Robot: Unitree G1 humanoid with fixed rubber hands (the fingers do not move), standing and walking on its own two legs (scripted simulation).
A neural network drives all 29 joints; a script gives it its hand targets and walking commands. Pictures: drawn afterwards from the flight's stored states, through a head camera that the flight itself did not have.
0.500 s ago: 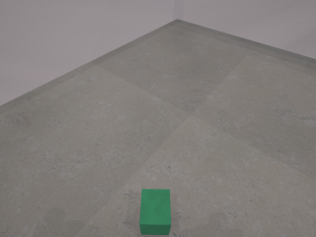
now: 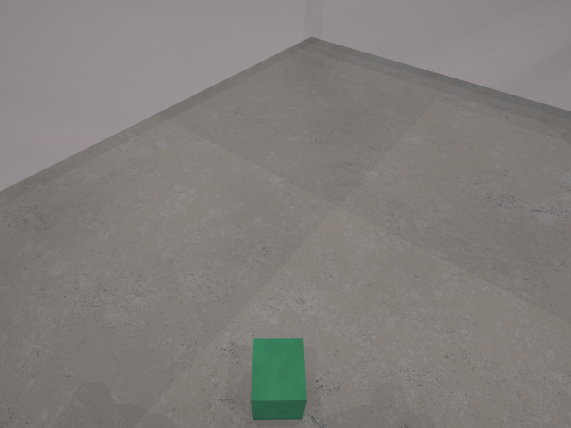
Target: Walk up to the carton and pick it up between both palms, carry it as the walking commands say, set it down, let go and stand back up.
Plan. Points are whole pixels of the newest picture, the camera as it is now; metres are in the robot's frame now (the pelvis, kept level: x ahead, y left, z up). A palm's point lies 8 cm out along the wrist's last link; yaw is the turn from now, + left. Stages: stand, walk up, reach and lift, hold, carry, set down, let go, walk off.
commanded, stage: walk up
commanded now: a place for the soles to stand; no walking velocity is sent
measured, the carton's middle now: (278, 379) +0.44 +0.02 -0.68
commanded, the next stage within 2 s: stand in 0.14 s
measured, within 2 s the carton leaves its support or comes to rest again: neither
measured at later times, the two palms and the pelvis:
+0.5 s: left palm out of the picture +0.15 +0.25 -0.13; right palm out of the picture +0.15 -0.25 -0.12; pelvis -0.02 +0.01 -0.02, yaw +0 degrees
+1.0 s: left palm out of the picture +0.18 +0.23 -0.17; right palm out of the picture +0.19 -0.22 -0.16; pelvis -0.02 +0.01 -0.06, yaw -1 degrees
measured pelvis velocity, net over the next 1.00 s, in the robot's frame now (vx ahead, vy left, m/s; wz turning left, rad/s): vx -0.02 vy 0.01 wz -0.02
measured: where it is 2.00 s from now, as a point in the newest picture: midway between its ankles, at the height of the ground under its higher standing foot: outside the picture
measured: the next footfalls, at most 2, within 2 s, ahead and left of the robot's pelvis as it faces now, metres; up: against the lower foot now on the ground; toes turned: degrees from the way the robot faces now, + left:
none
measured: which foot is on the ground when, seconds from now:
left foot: down 0.00-1.00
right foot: down 0.00-1.00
